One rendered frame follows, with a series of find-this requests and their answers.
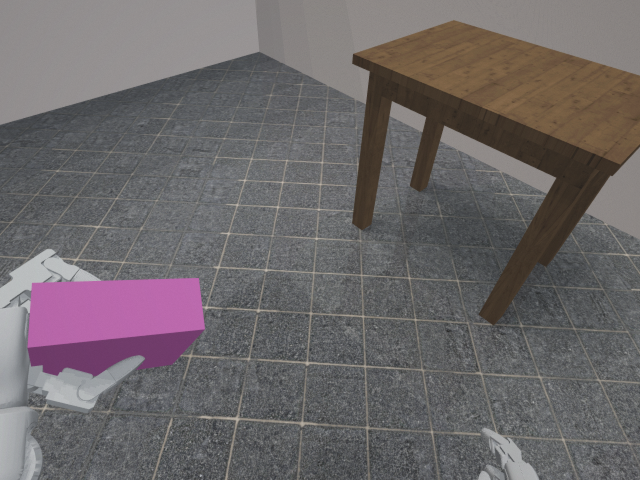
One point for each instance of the left robot hand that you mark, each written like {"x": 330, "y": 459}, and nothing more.
{"x": 71, "y": 389}

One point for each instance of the right robot hand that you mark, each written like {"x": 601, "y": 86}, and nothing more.
{"x": 508, "y": 456}

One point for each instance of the table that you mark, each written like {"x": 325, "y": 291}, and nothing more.
{"x": 572, "y": 118}

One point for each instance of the robot left forearm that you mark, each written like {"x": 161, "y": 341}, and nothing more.
{"x": 21, "y": 457}

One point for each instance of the sponge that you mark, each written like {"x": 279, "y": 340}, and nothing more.
{"x": 91, "y": 325}

